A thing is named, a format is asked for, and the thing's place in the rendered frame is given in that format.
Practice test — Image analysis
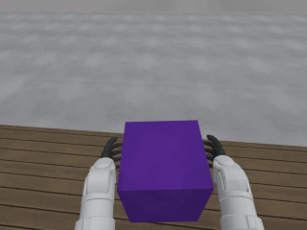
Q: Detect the robot right hand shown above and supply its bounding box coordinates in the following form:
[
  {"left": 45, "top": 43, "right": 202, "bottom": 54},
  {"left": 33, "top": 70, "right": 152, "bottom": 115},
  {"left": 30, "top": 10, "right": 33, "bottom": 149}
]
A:
[{"left": 202, "top": 134, "right": 225, "bottom": 169}]

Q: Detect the left robot forearm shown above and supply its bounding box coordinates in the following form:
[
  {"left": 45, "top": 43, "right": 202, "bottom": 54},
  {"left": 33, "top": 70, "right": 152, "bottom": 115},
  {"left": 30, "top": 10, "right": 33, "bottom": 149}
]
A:
[{"left": 74, "top": 157, "right": 116, "bottom": 230}]

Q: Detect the robot left hand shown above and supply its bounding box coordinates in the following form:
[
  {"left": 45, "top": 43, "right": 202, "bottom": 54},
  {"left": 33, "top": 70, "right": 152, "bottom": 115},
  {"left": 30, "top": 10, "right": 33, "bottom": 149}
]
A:
[{"left": 100, "top": 136, "right": 123, "bottom": 170}]

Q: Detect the carton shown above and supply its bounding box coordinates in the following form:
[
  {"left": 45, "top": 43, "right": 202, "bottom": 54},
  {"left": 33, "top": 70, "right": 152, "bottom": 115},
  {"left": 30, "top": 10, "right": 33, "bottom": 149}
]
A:
[{"left": 116, "top": 120, "right": 214, "bottom": 223}]

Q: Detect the right robot forearm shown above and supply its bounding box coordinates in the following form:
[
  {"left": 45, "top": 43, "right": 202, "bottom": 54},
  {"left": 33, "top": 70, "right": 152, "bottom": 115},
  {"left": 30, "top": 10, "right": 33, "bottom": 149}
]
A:
[{"left": 212, "top": 155, "right": 265, "bottom": 230}]

